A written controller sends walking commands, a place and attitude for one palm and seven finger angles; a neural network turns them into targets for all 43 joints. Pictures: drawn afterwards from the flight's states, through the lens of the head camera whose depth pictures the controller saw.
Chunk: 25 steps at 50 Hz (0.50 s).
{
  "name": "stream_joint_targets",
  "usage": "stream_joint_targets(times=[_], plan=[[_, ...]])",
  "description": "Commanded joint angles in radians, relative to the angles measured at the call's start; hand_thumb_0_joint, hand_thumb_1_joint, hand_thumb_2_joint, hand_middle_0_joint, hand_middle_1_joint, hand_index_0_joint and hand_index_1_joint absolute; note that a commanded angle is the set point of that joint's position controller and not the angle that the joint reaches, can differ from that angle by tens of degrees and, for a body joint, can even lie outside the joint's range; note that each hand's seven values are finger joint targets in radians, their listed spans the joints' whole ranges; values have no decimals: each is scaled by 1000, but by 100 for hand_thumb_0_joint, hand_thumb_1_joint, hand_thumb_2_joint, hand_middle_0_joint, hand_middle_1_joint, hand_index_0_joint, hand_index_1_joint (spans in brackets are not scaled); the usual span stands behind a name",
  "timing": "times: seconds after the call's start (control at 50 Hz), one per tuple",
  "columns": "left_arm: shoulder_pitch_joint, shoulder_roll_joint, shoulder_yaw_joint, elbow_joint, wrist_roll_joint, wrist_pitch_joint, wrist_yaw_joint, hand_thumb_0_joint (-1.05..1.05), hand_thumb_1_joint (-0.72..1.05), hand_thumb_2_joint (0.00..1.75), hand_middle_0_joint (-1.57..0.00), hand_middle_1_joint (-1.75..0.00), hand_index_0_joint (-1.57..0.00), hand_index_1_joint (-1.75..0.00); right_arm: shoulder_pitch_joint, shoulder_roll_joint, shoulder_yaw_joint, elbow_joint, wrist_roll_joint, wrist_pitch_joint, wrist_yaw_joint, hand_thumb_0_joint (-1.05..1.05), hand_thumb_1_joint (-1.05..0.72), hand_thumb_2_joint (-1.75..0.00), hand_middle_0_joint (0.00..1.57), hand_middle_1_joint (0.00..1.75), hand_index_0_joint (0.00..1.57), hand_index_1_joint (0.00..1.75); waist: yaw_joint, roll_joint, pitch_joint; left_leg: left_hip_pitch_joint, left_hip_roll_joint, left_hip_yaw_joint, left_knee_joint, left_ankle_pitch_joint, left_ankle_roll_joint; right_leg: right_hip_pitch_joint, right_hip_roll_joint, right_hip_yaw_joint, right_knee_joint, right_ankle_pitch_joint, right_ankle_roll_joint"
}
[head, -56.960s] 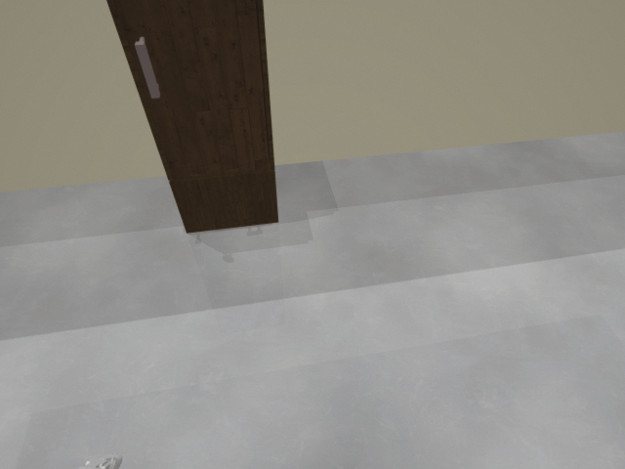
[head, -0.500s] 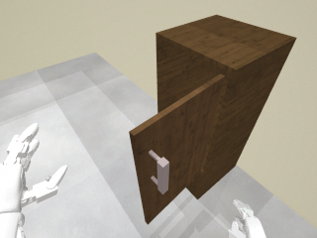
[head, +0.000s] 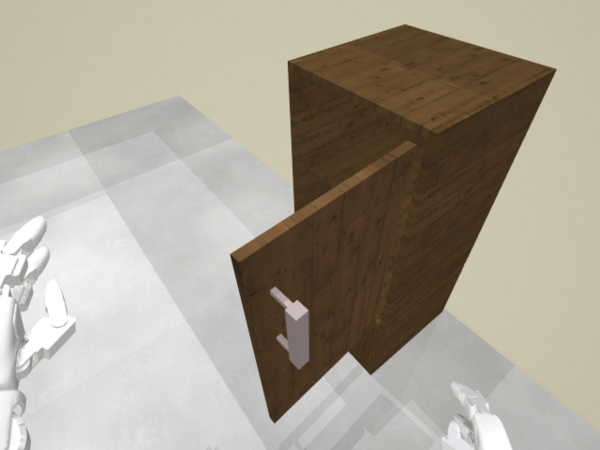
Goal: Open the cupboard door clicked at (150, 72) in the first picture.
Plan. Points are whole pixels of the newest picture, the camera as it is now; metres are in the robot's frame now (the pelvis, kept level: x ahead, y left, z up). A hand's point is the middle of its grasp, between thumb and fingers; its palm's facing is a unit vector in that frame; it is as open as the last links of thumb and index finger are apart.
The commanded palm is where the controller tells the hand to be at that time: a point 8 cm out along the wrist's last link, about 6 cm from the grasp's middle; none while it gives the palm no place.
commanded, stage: step back with the hand held close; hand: left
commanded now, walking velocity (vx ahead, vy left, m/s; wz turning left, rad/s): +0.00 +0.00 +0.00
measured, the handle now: (288, 328) +0.30 +0.06 -0.02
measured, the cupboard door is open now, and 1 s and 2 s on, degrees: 95 95 95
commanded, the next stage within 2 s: stop stepping back and stand still in 1.26 s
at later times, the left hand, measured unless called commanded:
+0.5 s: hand (64, 332) +0.18 +0.26 +0.15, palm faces +0.34 -0.79 -0.51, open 7.4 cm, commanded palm +0.12 +0.30 +0.17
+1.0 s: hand out of the picture +0.06 +0.29 +0.16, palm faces +0.50 -0.73 -0.47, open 7.5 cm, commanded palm +0.00 +0.32 +0.17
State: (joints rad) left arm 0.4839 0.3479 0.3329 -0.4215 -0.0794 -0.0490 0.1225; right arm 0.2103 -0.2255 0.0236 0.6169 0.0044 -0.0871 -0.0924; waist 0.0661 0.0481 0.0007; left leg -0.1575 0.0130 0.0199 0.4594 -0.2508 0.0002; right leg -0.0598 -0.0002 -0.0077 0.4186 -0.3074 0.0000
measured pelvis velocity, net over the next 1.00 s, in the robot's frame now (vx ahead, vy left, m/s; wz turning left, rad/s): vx -0.12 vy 0.02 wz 0.05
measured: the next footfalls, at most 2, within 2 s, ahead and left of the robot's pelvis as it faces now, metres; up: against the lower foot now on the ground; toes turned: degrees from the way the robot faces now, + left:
right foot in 1.46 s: -0.29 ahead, -0.09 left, +0.00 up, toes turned -4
left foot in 1.64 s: -0.15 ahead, +0.11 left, +0.00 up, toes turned -3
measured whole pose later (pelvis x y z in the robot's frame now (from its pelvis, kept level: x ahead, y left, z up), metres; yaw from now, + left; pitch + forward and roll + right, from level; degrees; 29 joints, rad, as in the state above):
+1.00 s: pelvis -0.12 +0.02 -0.01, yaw +3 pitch +0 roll -2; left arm 0.56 0.39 0.44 -0.54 -0.03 -0.21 0.17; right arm 0.22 -0.21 -0.01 0.61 -0.01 -0.07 -0.07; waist 0.02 0.03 0.04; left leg -0.49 0.01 0.00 0.66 -0.29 0.01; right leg -0.33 0.04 0.03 0.57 -0.23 0.01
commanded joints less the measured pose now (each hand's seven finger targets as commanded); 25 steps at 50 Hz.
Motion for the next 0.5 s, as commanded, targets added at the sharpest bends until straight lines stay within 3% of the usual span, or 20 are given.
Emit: stream_joint_targets(times=[0.0, 0.08, 0.1, 0.12, 0.14, 0.18, 0.26, 0.32, 0.4, 0.42, 0.48], plan=[[-89, 177, 120, -201, 1, -73, 14, 0, 90, 90, -20, -30, -20, -30, -141, -98, -41, -165, 1, -52, -11, 0, -90, -90, 20, 30, 20, 30, -4, 15, -52, 99, 4, 12, -53, 233, 25, -92, 5, -24, -72, 279, -6], [-84, 179, 122, -194, -1, -73, 11, 0, 90, 90, -20, -30, -20, -30, -144, -99, -43, -164, 0, -51, -11, 0, -90, -90, 20, 30, 20, 30, -2, -14, -61, 103, 1, 16, -52, 242, 29, -84, 2, -21, -76, 302, -2], [-135, 196, 128, -236, 1, -79, 13, 0, 90, 90, -20, -30, -20, -30, -151, -99, -43, -165, 1, -53, -11, 0, -90, -90, 20, 30, 20, 30, -2, -1, -74, 111, 0, 16, -50, 244, 29, -80, 2, -18, -78, 303, -2], [-317, 355, 277, -259, 20, -129, 29, 0, 90, 90, -20, -30, -20, -30, -118, -103, -29, -197, 10, -29, -5, 0, -90, -90, 20, 30, 20, 30, -45, 51, 32, 44, 10, -4, -28, 179, 37, -150, -46, 45, -132, 352, -4], [-170, 260, 211, -175, 14, -134, 16, 0, 90, 90, -20, -30, -20, -30, -138, -105, -44, -167, 1, -22, -7, 0, -90, -90, 20, 30, 20, 30, -45, -33, -4, 51, 14, -7, 7, 199, 38, -167, -65, 63, -134, 428, -5], [-50, 195, 148, -147, 19, -132, 1, 0, 90, 90, -20, -30, -20, -30, -130, -117, -55, -175, -2, 7, 0, 0, -90, -90, 20, 30, 20, 30, -55, -40, -64, 74, 19, 3, 14, 282, 37, -138, -69, 54, -103, 522, 2], [21, 209, 160, -180, 17, -132, 7, 0, 90, 90, -20, -30, -20, -30, -135, -121, -66, -200, 3, 47, 0, 0, -90, -90, 20, 30, 20, 30, -55, -20, -138, 90, 42, 10, -3, 417, 31, -108, -56, 26, -58, 554, 12], [34, 260, 206, -213, 15, -133, 19, 0, 90, 90, -20, -30, -20, -30, -142, -119, -70, -215, 5, 69, -7, 0, -90, -90, 20, 30, 20, 30, -52, -32, -168, 83, 48, 3, -9, 470, 30, -93, -49, 15, -35, 569, 14], [68, 270, 225, -240, 10, -135, 30, 0, 90, 90, -20, -30, -20, -30, -142, -111, -75, -234, 11, 85, -11, 0, -90, -90, 20, 30, 20, 30, -53, -29, -181, 53, 56, 8, -12, 453, 27, -94, -41, 23, -15, 548, 17], [67, 282, 231, -257, 10, -136, 33, 0, 90, 90, -20, -30, -20, -30, -142, -118, -76, -237, 11, 88, -12, 0, -90, -90, 20, 30, 20, 30, -53, -5, -188, 35, 54, 2, -14, 449, 26, -80, -42, 20, -8, 537, 17], [78, 260, 213, -262, 10, -141, 39, 0, 90, 90, -20, -30, -20, -30, -135, -117, -78, -240, 12, 84, -12, 0, -90, -90, 20, 30, 20, 30, -58, 8, -154, -3, 58, -3, -31, 361, 25, -115, -32, 29, -17, 441, 19]])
